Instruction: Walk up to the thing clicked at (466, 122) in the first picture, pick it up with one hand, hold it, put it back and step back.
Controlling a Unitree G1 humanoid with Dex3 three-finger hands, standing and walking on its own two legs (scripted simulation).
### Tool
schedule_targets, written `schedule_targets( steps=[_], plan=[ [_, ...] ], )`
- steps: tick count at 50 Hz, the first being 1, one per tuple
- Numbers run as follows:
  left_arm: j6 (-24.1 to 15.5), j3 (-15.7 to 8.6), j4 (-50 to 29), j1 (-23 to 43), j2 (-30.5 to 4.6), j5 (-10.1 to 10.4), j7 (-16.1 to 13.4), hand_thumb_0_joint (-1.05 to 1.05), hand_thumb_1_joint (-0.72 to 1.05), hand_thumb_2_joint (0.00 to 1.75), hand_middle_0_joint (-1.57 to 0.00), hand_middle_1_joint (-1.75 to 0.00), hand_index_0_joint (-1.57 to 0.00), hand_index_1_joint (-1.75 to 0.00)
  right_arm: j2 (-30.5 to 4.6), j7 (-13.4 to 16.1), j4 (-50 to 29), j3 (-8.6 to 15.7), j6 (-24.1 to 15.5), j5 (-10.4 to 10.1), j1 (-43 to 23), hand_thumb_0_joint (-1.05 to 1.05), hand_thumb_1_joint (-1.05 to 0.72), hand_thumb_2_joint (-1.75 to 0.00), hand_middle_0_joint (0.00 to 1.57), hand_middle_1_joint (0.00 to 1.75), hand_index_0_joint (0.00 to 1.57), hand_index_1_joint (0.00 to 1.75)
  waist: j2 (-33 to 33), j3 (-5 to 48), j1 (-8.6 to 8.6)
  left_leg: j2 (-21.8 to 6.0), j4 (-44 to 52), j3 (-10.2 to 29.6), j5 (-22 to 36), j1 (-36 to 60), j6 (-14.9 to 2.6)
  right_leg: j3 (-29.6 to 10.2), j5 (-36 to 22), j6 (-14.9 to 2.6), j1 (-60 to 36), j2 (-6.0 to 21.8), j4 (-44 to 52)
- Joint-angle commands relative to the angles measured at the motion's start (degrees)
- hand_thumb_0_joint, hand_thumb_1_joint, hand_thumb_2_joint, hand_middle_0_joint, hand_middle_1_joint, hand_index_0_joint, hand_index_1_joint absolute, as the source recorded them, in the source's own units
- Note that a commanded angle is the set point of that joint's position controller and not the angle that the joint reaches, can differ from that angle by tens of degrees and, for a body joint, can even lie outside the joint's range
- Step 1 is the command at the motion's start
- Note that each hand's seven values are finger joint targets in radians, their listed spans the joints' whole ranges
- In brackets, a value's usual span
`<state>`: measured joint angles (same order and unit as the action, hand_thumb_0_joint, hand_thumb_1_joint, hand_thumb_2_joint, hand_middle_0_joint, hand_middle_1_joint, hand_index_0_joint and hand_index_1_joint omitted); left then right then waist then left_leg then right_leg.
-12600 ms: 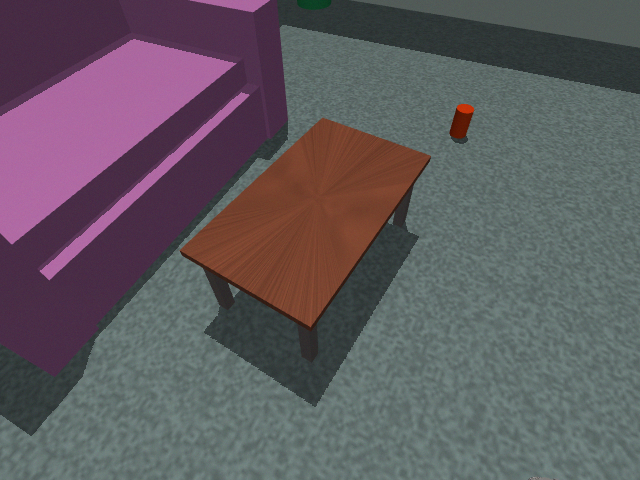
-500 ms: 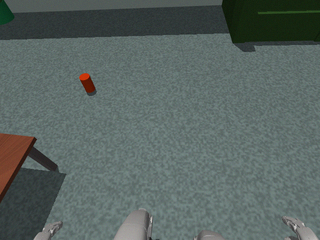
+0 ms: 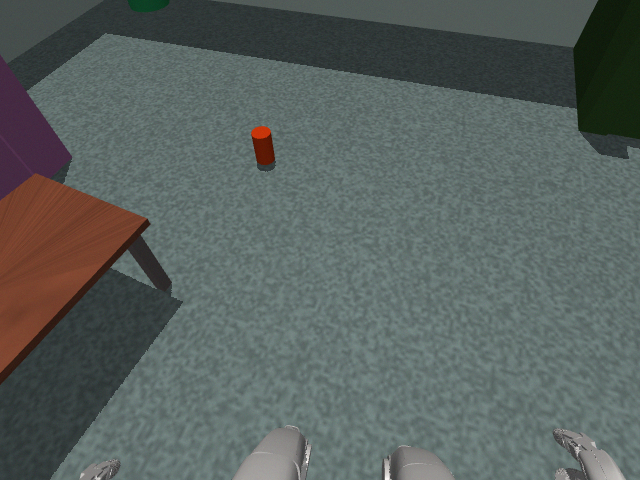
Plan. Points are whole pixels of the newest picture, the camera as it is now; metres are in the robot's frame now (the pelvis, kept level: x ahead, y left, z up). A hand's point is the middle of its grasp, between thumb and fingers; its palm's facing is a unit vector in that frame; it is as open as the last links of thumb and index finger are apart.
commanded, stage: walk up
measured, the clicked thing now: (263, 146) +1.44 +0.32 -0.66
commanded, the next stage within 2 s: stand in 1.14 s
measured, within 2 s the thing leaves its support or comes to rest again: neither
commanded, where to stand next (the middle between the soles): +0.09 +0.02 m, yaw +8 degrees
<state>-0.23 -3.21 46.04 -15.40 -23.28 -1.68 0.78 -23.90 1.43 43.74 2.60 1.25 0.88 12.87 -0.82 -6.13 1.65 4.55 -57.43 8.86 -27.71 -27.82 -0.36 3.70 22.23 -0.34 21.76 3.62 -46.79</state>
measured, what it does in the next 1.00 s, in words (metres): steps on the spot: left foot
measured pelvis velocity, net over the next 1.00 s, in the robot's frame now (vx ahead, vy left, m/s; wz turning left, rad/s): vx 0.03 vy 0.01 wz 0.20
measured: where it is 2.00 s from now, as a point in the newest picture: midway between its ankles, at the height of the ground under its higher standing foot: outside the picture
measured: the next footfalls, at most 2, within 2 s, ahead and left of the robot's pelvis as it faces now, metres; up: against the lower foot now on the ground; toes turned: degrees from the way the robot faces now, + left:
left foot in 0.22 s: +0.08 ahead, +0.14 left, +0.00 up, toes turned +6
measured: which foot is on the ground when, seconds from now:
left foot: up 0.00-0.20, down 0.22-1.00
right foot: down 0.00-1.00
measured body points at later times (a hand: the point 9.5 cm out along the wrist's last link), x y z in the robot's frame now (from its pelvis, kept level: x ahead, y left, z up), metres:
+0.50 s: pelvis +0.01 +0.03 +0.01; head +0.04 +0.04 +0.46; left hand +0.03 +0.35 -0.11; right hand +0.15 -0.27 -0.10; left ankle +0.04 +0.14 -0.70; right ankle +0.05 -0.12 -0.70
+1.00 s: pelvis +0.03 +0.01 +0.04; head +0.03 +0.02 +0.49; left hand +0.06 +0.33 -0.09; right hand +0.19 -0.26 -0.08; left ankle +0.04 +0.14 -0.70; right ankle +0.05 -0.12 -0.70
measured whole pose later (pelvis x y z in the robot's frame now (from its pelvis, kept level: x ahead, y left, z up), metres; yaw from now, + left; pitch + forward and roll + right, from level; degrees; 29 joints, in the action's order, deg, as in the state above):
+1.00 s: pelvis +0.03 +0.01 +0.04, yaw +12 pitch -2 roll -1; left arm -0.7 -0.4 63.7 -3.9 -21.2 0.1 0.5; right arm -20.6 -0.3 63.6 -0.3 -0.8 0.2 3.1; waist 0.0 -3.3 0.5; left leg 1.3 -25.2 5.3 -10.6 -12.1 0.4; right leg 5.0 13.1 1.7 7.9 3.3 -23.7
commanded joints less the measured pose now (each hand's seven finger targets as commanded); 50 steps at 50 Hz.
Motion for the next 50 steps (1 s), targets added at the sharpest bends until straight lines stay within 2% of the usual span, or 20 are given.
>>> schedule_targets(
  steps=[1,2,4,7,10,11,12,13,14,16,19,22,23,24,25,26,28,29,38,50],
  plan=[
    [-2.7,-5.1,-5.0,3.8,-17.5,-0.1,-1.7,0.00,0.90,0.90,-0.20,-0.30,-0.20,-0.30,-14.4,-0.2,-2.8,5.6,-1.6,-0.2,1.4,0.00,-0.90,-0.90,0.20,0.30,0.20,0.30,4.1,-0.2,-0.82,-4.2,-11.8,-1.7,1.0,-8.6,-0.30,-21.2,4.5,-13.28,-3.8,18.2,26.7],
    [-2.9,-5.1,-4.1,3.0,-17.2,-0.4,-1.7,0.00,0.90,0.90,-0.20,-0.30,-0.20,-0.30,-13.2,-0.8,-2.3,5.3,-1.8,-0.1,1.8,0.00,-0.90,-0.90,0.20,0.30,0.20,0.30,7.9,-0.1,-0.40,-4.5,-7.5,-3.9,2.0,-7.5,-0.09,-17.1,2.5,-11.55,-4.4,15.7,25.2],
    [-2.8,-5.4,-3.7,1.4,-17.8,-0.9,-1.3,0.00,0.90,0.90,-0.20,-0.30,-0.20,-0.30,-11.8,-2.0,-1.3,4.8,-1.9,0.3,2.5,0.00,-0.90,-0.90,0.20,0.30,0.20,0.30,12.3,1.7,0.69,-4.5,-0.2,-7.4,1.2,-5.5,0.06,-11.3,-0.1,-11.00,-7.4,13.6,23.8],
    [-2.4,-5.2,-3.9,0.1,-17.5,-0.8,-0.9,0.00,0.90,0.90,-0.20,-0.30,-0.20,-0.30,-10.3,-2.4,-1.1,4.4,-2.4,0.1,0.0,0.00,-0.90,-0.90,0.20,0.30,0.20,0.30,14.0,4.4,2.12,-3.7,10.7,-10.2,-0.3,0.3,0.15,-8.7,-3.7,-11.32,-9.0,13.5,20.8],
    [-1.3,-3.9,-4.2,3.0,-15.3,0.7,-0.5,0.00,0.90,0.90,-0.20,-0.30,-0.20,-0.30,-9.4,-1.6,2.2,4.3,-3.4,-0.1,4.3,0.00,-0.90,-0.90,0.20,0.30,0.20,0.30,10.3,7.4,-1.38,-0.8,24.3,-13.7,10.5,13.1,-0.40,-4.0,-9.3,-8.87,-4.2,12.2,12.8],
    [-0.9,-2.9,-4.0,1.9,-12.9,0.8,-0.5,0.00,0.90,0.90,-0.20,-0.30,-0.20,-0.30,-10.7,-1.1,3.1,4.7,-3.8,0.2,6.2,0.00,-0.90,-0.90,0.20,0.30,0.20,0.30,6.1,9.1,-2.31,-1.4,27.6,-9.8,9.9,19.2,-1.34,-2.5,-6.7,-6.80,0.0,11.1,5.9],
    [-0.6,-1.5,-4.1,0.7,-8.8,1.3,-0.4,0.00,0.90,0.90,-0.20,-0.30,-0.20,-0.30,-13.8,-0.6,2.8,5.2,-4.3,1.0,6.1,0.00,-0.90,-0.90,0.20,0.30,0.20,0.30,-4.8,9.3,-2.31,-10.0,33.7,5.7,5.5,22.8,-4.55,0.5,-1.2,-2.93,7.0,7.5,-4.3],
    [0.0,-1.6,-4.1,2.6,-9.3,2.0,-0.8,0.00,0.90,0.90,-0.20,-0.30,-0.20,-0.30,-19.7,-0.3,1.2,5.7,-4.5,1.0,3.5,0.00,-0.90,-0.90,0.20,0.30,0.20,0.30,-12.8,7.8,-2.85,-22.3,38.7,26.7,0.9,15.7,-12.53,-1.1,14.1,-0.61,11.2,0.8,-6.0],
    [0.0,-2.9,-2.6,4.9,-13.7,1.6,-1.3,0.00,0.90,0.90,-0.20,-0.30,-0.20,-0.30,-19.9,-0.3,1.7,6.0,-4.4,0.4,2.5,0.00,-0.90,-0.90,0.20,0.30,0.20,0.30,-7.5,4.8,-3.45,-23.7,39.1,29.2,-0.1,9.6,-16.71,-5.7,14.9,-0.84,7.3,2.8,-9.4],
    [-0.3,-2.5,-0.2,0.9,-12.3,2.0,-1.2,0.00,0.90,0.90,-0.20,-0.30,-0.20,-0.30,-15.3,0.0,1.5,3.9,-4.6,0.2,-1.5,0.00,-0.90,-0.90,0.20,0.30,0.20,0.30,-5.0,4.4,-0.46,-18.6,33.1,16.5,13.1,12.8,-13.78,-6.4,10.9,-0.88,7.5,3.6,-7.6],
    [-0.9,-2.4,3.1,-1.9,-11.7,1.7,-1.1,0.00,0.90,0.90,-0.20,-0.30,-0.20,-0.30,-14.5,-0.4,2.6,3.3,-4.4,-0.2,-3.7,0.00,-0.90,-0.90,0.20,0.30,0.20,0.30,-8.1,7.5,-0.10,-16.1,30.0,10.0,22.2,9.9,-10.84,-2.9,6.0,-0.98,-1.4,1.7,1.7],
    [-1.5,-1.9,4.7,-1.3,-10.8,1.2,-1.3,0.00,0.90,0.90,-0.20,-0.30,-0.20,-0.30,-12.8,-0.6,3.5,2.3,-3.5,-0.8,-4.5,0.00,-0.90,-0.90,0.20,0.30,0.20,0.30,-5.8,7.2,0.71,-13.4,26.7,5.9,18.9,4.4,-6.98,-2.3,-5.0,-1.77,-11.3,-0.6,15.6],
    [-1.9,-2.1,4.7,-0.2,-12.5,0.7,-1.5,0.00,0.90,0.90,-0.20,-0.30,-0.20,-0.30,-10.6,-0.6,3.7,1.5,-3.4,-1.2,-4.8,0.00,-0.90,-0.90,0.20,0.30,0.20,0.30,-2.1,7.6,0.77,-11.7,24.6,4.2,18.4,2.8,-4.65,-7.0,-8.9,-2.93,-13.4,2.5,17.9],
    [-2.2,-2.0,4.0,2.7,-14.7,0.6,-1.5,0.00,0.90,0.90,-0.20,-0.30,-0.20,-0.30,-9.7,-0.8,4.2,1.2,-3.3,-1.4,-4.6,0.00,-0.90,-0.90,0.20,0.30,0.20,0.30,2.3,6.7,-0.58,-7.6,22.8,0.8,13.6,3.9,-2.62,-13.5,-5.9,-5.01,-9.3,7.4,21.5],
    [-2.2,-1.8,3.8,6.0,-15.6,0.6,-1.2,0.00,0.90,0.90,-0.20,-0.30,-0.20,-0.30,-10.0,-0.7,5.8,1.5,-3.1,-1.3,-3.7,0.00,-0.90,-0.90,0.20,0.30,0.20,0.30,4.4,6.4,-2.47,-5.4,21.7,-1.6,8.6,9.9,-1.91,-15.3,-5.1,-7.28,-3.8,10.1,21.7],
    [-2.2,-1.1,3.8,7.9,-14.5,0.9,-1.0,0.00,0.90,0.90,-0.20,-0.30,-0.20,-0.30,-10.2,-0.7,7.3,1.5,-3.3,-1.0,-2.8,0.00,-0.90,-0.90,0.20,0.30,0.20,0.30,3.2,6.7,-3.42,-6.1,24.2,-1.2,9.8,13.8,-1.96,-13.2,-6.6,-6.44,-1.9,9.7,20.6],
    [-2.0,-0.2,5.1,8.1,-12.1,1.6,-0.9,0.00,0.90,0.90,-0.20,-0.30,-0.20,-0.30,-11.4,-1.0,8.1,1.6,-3.7,-0.8,-6.4,0.00,-0.90,-0.90,0.20,0.30,0.20,0.30,-0.5,5.5,-1.66,-9.3,29.4,3.5,12.1,11.4,-3.40,-6.3,-5.8,-2.83,-4.0,4.0,18.3],
    [-2.0,0.0,6.3,7.3,-11.6,1.6,-0.9,0.00,0.90,0.90,-0.20,-0.30,-0.20,-0.30,-11.2,-1.2,8.5,1.2,-3.8,-0.9,-7.3,0.00,-0.90,-0.90,0.20,0.30,0.20,0.30,0.2,6.1,-1.06,-10.3,30.0,4.4,13.3,11.2,-4.11,-5.1,-5.4,-2.33,-5.7,3.1,18.3],
    [-2.2,0.4,11.3,10.1,-11.0,2.0,-1.0,0.00,0.90,0.90,-0.20,-0.30,-0.20,-0.30,-9.5,-1.1,13.6,-0.1,-3.8,-1.3,-10.2,0.00,-0.90,-0.90,0.20,0.30,0.20,0.30,-0.1,9.9,-0.67,-9.5,32.0,1.3,27.6,16.1,-2.21,-4.5,-15.0,-1.76,-13.5,5.1,23.4],
    [-1.8,0.4,15.0,14.3,-10.2,1.5,-0.8,0.00,0.90,0.90,-0.20,-0.30,-0.20,-0.30,-9.2,-1.3,17.7,-0.3,-3.1,-0.7,-12.9,0.00,-0.90,-0.90,0.20,0.30,0.20,0.30,-0.2,7.5,-1.04,-9.7,38.4,1.6,22.9,15.9,-1.09,-3.6,-8.1,-0.72,-15.8,5.1,29.7]
  ],
)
